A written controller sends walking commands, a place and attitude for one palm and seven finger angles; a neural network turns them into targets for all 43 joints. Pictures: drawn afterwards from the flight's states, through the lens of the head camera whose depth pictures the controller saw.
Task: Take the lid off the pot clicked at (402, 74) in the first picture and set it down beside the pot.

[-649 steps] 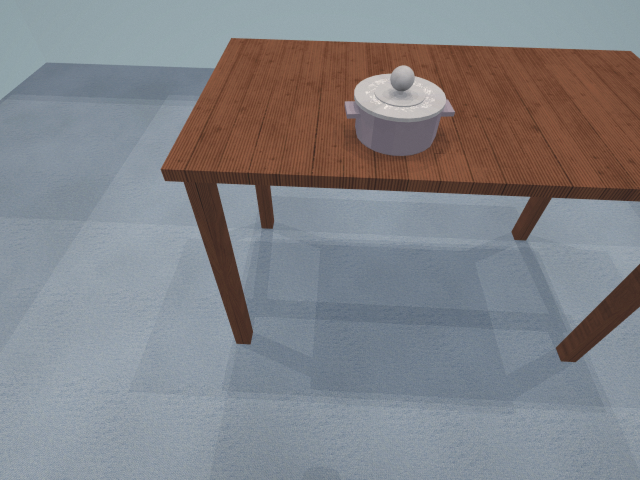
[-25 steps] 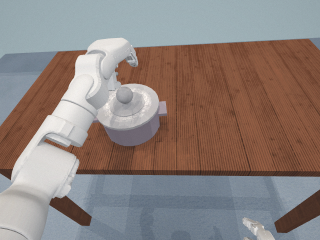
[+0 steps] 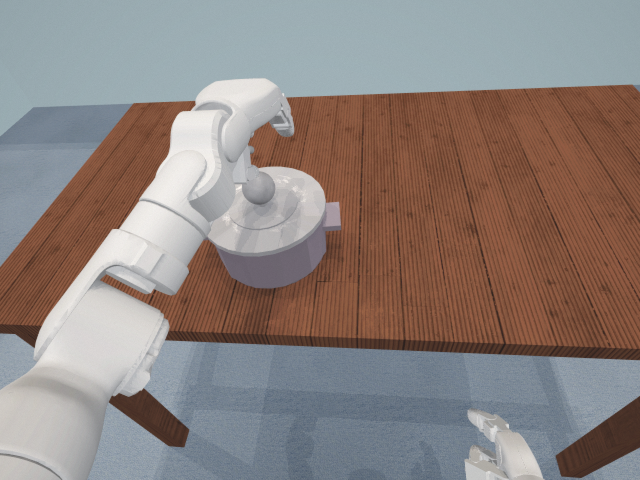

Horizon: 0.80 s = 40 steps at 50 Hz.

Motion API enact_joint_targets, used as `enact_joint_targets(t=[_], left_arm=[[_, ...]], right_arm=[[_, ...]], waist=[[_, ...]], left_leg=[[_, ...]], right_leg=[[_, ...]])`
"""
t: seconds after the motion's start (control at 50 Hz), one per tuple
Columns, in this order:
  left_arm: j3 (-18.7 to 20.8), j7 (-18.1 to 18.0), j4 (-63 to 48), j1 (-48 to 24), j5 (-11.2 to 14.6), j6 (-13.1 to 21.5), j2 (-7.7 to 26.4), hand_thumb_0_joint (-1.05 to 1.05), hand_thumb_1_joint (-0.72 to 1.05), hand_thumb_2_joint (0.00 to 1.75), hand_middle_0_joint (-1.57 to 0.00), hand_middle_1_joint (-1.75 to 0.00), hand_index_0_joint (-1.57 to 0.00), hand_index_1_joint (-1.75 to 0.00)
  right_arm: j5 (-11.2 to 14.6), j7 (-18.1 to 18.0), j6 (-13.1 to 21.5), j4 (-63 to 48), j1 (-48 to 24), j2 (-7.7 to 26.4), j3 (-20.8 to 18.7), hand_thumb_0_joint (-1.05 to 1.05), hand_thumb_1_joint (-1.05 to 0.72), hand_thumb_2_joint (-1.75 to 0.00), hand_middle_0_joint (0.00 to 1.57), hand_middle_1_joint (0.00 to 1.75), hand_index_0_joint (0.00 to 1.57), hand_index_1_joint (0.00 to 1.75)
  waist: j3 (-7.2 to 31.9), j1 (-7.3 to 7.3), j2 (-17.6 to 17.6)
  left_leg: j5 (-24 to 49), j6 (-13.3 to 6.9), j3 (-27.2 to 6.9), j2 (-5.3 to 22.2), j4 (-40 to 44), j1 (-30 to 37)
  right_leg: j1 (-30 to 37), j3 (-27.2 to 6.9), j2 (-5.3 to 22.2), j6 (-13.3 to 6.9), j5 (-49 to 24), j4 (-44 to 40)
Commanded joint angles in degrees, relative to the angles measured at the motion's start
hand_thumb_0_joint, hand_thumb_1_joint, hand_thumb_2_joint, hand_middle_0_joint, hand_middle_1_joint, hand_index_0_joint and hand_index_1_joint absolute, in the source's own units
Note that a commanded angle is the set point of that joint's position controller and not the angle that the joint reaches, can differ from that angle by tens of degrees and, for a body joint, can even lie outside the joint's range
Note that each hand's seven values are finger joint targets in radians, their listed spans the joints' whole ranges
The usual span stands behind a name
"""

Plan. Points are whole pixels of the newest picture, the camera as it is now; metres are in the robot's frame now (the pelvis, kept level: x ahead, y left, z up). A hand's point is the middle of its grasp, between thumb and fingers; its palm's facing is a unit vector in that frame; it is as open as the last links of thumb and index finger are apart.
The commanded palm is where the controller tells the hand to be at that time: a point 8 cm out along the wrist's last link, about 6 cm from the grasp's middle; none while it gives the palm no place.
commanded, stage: lower the open fingers around the knob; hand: left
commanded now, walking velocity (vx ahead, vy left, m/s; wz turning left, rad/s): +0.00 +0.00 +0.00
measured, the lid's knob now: (258, 188) +0.48 +0.10 +0.13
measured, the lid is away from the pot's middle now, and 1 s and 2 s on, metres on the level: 0.00 0.00 0.00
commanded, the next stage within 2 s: close the fingers and squeeze the knob in 1.10 s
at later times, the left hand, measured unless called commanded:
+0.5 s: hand (237, 181) +0.44 +0.11 +0.17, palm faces -0.25 -0.05 -0.97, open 10.2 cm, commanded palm +0.42 +0.12 +0.23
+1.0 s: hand (253, 196) +0.44 +0.10 +0.14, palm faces -0.30 -0.02 -0.95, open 10.2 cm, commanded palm +0.42 +0.10 +0.21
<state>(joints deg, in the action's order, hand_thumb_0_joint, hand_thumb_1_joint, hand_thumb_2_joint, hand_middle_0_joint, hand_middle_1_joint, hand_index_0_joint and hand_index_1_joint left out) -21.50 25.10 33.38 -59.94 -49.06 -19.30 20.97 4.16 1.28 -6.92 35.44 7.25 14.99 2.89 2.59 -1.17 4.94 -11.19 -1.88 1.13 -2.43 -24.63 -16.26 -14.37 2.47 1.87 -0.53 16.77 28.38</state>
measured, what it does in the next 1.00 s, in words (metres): stands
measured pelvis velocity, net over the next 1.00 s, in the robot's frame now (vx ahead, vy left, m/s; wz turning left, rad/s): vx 0.00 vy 0.01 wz -0.01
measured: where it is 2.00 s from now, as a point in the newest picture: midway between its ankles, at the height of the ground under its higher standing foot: outside the picture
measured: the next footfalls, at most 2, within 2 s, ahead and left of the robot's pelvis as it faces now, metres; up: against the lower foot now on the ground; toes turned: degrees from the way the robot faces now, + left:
none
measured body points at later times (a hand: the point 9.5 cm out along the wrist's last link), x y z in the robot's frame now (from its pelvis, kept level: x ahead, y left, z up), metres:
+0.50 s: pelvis +0.00 +0.00 +0.00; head +0.01 -0.03 +0.45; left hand +0.44 +0.11 +0.23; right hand +0.15 -0.24 -0.12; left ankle +0.02 +0.10 -0.74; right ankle -0.02 -0.11 -0.74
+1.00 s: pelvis +0.00 +0.01 +0.00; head +0.02 -0.02 +0.45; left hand +0.45 +0.10 +0.19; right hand +0.13 -0.23 -0.13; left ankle +0.02 +0.10 -0.74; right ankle -0.02 -0.11 -0.74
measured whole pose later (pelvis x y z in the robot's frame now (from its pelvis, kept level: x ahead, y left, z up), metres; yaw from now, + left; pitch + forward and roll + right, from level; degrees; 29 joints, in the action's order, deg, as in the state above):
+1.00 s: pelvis +0.00 +0.01 +0.00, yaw +0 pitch +4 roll +1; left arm -21.9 22.2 36.2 -52.8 -49.2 -18.0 18.8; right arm 3.6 1.1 -6.4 36.6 11.8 15.2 1.3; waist 2.3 -2.6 4.6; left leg -11.8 -2.8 1.7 -2.8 -25.1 -16.9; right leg -14.6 1.9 2.2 0.3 16.4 27.5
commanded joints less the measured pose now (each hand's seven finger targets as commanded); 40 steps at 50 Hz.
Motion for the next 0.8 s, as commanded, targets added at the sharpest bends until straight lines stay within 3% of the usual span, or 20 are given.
enact_joint_targets(t=[0.0,0.02,0.06,0.1,0.14,0.2,0.24,0.28,0.3,0.34,0.4,0.42,0.46,0.5,0.58,0.62,0.64,0.68,0.72,0.78], left_arm=[[7.89,-2.16,-7.76,-27.23,-0.67,0.22,11.58,0.00,-0.36,1.56,-0.84,-0.08,-0.84,-0.08],[8.01,-1.94,-9.43,-28.06,-1.47,0.30,12.09,0.00,-0.36,1.56,-0.84,-0.08,-0.84,-0.08],[7.69,-1.75,-7.93,-27.48,-1.96,0.04,11.99,0.00,-0.36,1.56,-0.84,-0.08,-0.84,-0.08],[7.16,-1.82,-9.78,-27.42,-0.34,0.51,10.91,0.00,-0.36,1.56,-0.84,-0.08,-0.84,-0.08],[10.12,-1.77,-10.73,-27.75,-1.61,0.67,15.04,0.00,-0.36,1.56,-0.84,-0.08,-0.84,-0.08],[9.45,-1.92,-12.38,-25.29,-0.27,1.20,13.30,0.00,-0.36,1.56,-0.84,-0.08,-0.84,-0.08],[9.94,-1.86,-11.05,-24.71,-1.20,0.77,14.41,0.00,-0.36,1.56,-0.84,-0.08,-0.84,-0.08],[8.86,-1.88,-12.93,-23.58,-1.20,0.93,13.22,0.00,-0.36,1.56,-0.84,-0.08,-0.84,-0.08],[9.20,-2.05,-14.04,-21.55,0.16,1.35,12.69,0.00,-0.36,1.56,-0.84,-0.08,-0.84,-0.08],[9.31,-2.16,-12.36,-22.18,-1.07,0.81,13.66,0.00,-0.36,1.56,-0.84,-0.08,-0.84,-0.08],[10.01,-2.69,-13.18,-21.48,0.02,1.16,14.16,0.00,-0.36,1.56,-0.84,-0.08,-0.84,-0.08],[9.89,-2.71,-12.60,-22.16,-0.96,1.07,14.53,0.00,-0.36,1.56,-0.84,-0.08,-0.84,-0.08],[8.14,-2.78,-10.56,-22.37,-1.15,0.71,12.85,0.00,-0.36,1.56,-0.84,-0.08,-0.84,-0.08],[6.98,-3.06,-13.54,-23.85,-0.08,1.24,10.92,0.00,-0.36,1.56,-0.84,-0.08,-0.84,-0.08],[6.88,-3.23,-7.31,-24.11,-1.19,0.50,11.24,0.00,-0.36,1.56,-0.84,-0.08,-0.84,-0.08],[7.38,-3.50,-6.13,-23.14,-1.43,0.92,11.52,0.00,-0.36,1.56,-0.84,-0.08,-0.84,-0.08],[6.17,-3.47,-5.03,-23.22,-1.62,0.84,9.93,0.00,-0.36,1.56,-0.84,-0.08,-0.84,-0.08],[6.01,-3.60,-8.19,-25.76,-1.78,1.13,9.76,0.00,-0.36,1.56,-0.84,-0.08,-0.84,-0.08],[6.53,-3.63,-7.48,-22.55,-1.47,1.36,9.41,0.00,-0.36,1.56,-0.84,-0.08,-0.84,-0.08],[5.36,-3.89,-5.21,-23.58,-1.68,1.02,8.14,0.00,-0.36,1.56,-0.84,-0.08,-0.84,-0.08]], right_arm=[[0.18,-0.31,2.36,-8.09,-4.96,6.13,-2.70,0.00,-0.90,-0.90,0.20,0.30,0.20,0.30],[0.13,-0.21,2.40,-8.40,-5.27,5.57,-2.44,0.00,-0.90,-0.90,0.20,0.30,0.20,0.30],[0.27,-0.38,2.41,-8.40,-5.17,5.67,-2.41,0.00,-0.90,-0.90,0.20,0.30,0.20,0.30],[0.35,-0.35,2.46,-8.45,-4.64,6.28,-3.00,0.00,-0.90,-0.90,0.20,0.30,0.20,0.30],[0.12,-0.56,2.91,-8.78,-4.83,5.98,-2.76,0.00,-0.90,-0.90,0.20,0.30,0.20,0.30],[0.15,-0.37,3.32,-8.71,-3.89,6.37,-3.42,0.00,-0.90,-0.90,0.20,0.30,0.20,0.30],[0.29,-0.18,3.17,-8.55,-4.19,6.09,-3.04,0.00,-0.90,-0.90,0.20,0.30,0.20,0.30],[0.41,-0.16,3.46,-8.87,-4.32,5.96,-3.14,0.00,-0.90,-0.90,0.20,0.30,0.20,0.30],[0.32,0.01,3.40,-9.17,-4.15,6.51,-3.59,0.00,-0.90,-0.90,0.20,0.30,0.20,0.30],[0.45,-0.02,3.07,-8.68,-4.29,6.19,-3.23,0.00,-0.90,-0.90,0.20,0.30,0.20,0.30],[0.42,-0.23,3.33,-8.79,-4.31,6.70,-3.53,0.00,-0.90,-0.90,0.20,0.30,0.20,0.30],[0.36,-0.33,3.29,-8.35,-4.06,6.18,-3.20,0.00,-0.90,-0.90,0.20,0.30,0.20,0.30],[0.60,-0.59,3.15,-8.12,-4.14,6.04,-3.03,0.00,-0.90,-0.90,0.20,0.30,0.20,0.30],[0.42,-0.55,3.37,-8.51,-4.08,6.25,-3.63,0.00,-0.90,-0.90,0.20,0.30,0.20,0.30],[0.45,-0.95,3.07,-7.02,-2.89,6.08,-3.15,0.00,-0.90,-0.90,0.20,0.30,0.20,0.30],[0.28,-0.99,2.93,-7.02,-2.56,6.15,-3.02,0.00,-0.90,-0.90,0.20,0.30,0.20,0.30],[0.31,-1.09,2.82,-7.01,-2.64,6.11,-2.94,0.00,-0.90,-0.90,0.20,0.30,0.20,0.30],[0.17,-0.99,3.01,-7.20,-2.53,6.03,-3.15,0.00,-0.90,-0.90,0.20,0.30,0.20,0.30],[-0.17,-0.67,3.07,-7.32,-1.91,5.98,-3.47,0.00,-0.90,-0.90,0.20,0.30,0.20,0.30],[0.10,-0.67,2.72,-7.00,-1.95,6.00,-3.13,0.00,-0.90,-0.90,0.20,0.30,0.20,0.30]], waist=[[20.10,-0.74,-9.59],[22.07,-0.35,-9.80],[19.71,-0.60,-9.74],[19.48,-1.21,-9.28],[21.17,-0.26,-9.37],[21.46,-0.67,-8.52],[19.47,-0.26,-8.92],[20.60,-0.22,-7.68],[20.96,-0.42,-8.26],[18.94,-0.47,-8.29],[19.29,-0.68,-7.53],[20.17,-0.53,-8.35],[17.85,-1.02,-7.72],[19.69,-1.59,-6.35],[17.80,-1.91,-8.14],[19.29,-1.66,-7.81],[17.74,-1.90,-8.04],[20.72,-1.86,-6.47],[22.08,-1.67,-6.97],[18.58,-2.00,-6.96]], left_leg=[[13.79,-2.57,-1.64,-0.88,-0.05,10.70],[14.57,-2.55,-1.38,-0.88,0.29,11.31],[13.65,-2.53,-1.16,-0.80,0.32,10.60],[12.94,-2.77,-1.55,-0.81,0.06,10.91],[13.45,-2.92,-1.37,-0.91,0.27,11.15],[15.99,-3.12,-1.79,-0.86,-0.35,12.17],[13.87,-2.82,-1.51,-0.83,0.31,10.82],[15.41,-2.89,-1.52,-0.81,0.03,12.22],[16.83,-3.10,-1.89,-0.80,-0.57,12.38],[14.13,-2.77,-1.42,-0.67,0.10,11.16],[13.69,-3.01,-1.73,-0.81,-0.18,11.34],[13.65,-2.79,-1.58,-0.68,0.14,11.63],[11.48,-2.65,-1.46,-0.63,0.55,11.00],[12.78,-2.90,-1.98,-0.69,-0.28,12.90],[10.39,-2.59,-2.17,-0.58,0.42,11.75],[11.36,-2.45,-2.19,-0.55,0.41,11.78],[10.87,-2.43,-2.16,-0.59,0.39,11.20],[13.12,-2.36,-2.63,-0.55,0.11,13.19],[16.23,-2.55,-2.67,-0.43,-0.71,14.10],[13.52,-2.24,-2.57,-0.47,0.09,12.14]], right_leg=[[4.76,-0.91,-1.14,-1.63,-22.83,-3.02],[5.98,-1.11,-1.28,-1.40,-23.58,-2.67],[4.66,-0.87,-1.36,-1.40,-22.85,-2.92],[4.35,-0.87,-1.29,-1.52,-22.46,-3.41],[6.13,-1.32,-1.41,-1.36,-23.31,-3.08],[6.03,-0.99,-1.36,-1.65,-25.21,-3.10],[5.55,-0.95,-1.61,-1.34,-23.58,-3.25],[5.30,-0.92,-1.69,-1.50,-24.26,-2.92],[5.86,-0.80,-1.50,-1.67,-25.47,-3.17],[4.84,-0.72,-1.82,-1.37,-23.37,-3.28],[4.78,-0.87,-1.64,-1.62,-22.78,-3.58],[5.08,-0.87,-1.87,-1.35,-22.53,-3.16],[3.16,-0.61,-1.92,-1.34,-20.20,-3.72],[2.66,-0.55,-1.85,-1.75,-20.57,-3.62],[1.13,-0.11,-2.32,-1.55,-18.03,-3.78],[2.14,-0.19,-2.28,-1.64,-18.74,-3.37],[1.26,0.03,-2.28,-1.65,-18.47,-3.59],[1.83,-0.01,-2.26,-1.87,-19.86,-2.92],[2.47,-0.10,-2.37,-1.82,-22.17,-2.69],[0.93,0.33,-2.50,-1.88,-20.35,-2.94]])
